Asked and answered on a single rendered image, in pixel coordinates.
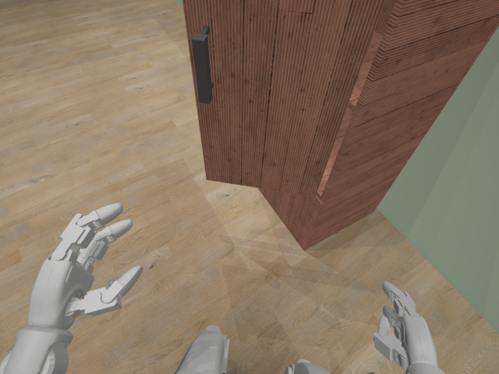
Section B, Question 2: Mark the handle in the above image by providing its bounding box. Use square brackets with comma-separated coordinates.
[191, 26, 214, 104]

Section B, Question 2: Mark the robot right hand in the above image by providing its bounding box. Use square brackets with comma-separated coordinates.
[374, 281, 438, 370]

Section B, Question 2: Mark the left robot thigh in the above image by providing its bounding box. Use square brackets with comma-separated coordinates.
[175, 330, 230, 374]

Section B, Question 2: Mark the cupboard door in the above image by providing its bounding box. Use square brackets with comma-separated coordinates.
[182, 0, 386, 197]

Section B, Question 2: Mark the robot left hand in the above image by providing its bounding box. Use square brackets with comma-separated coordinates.
[28, 203, 143, 330]

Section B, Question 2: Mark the robot left forearm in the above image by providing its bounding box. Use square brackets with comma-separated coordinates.
[0, 325, 73, 374]

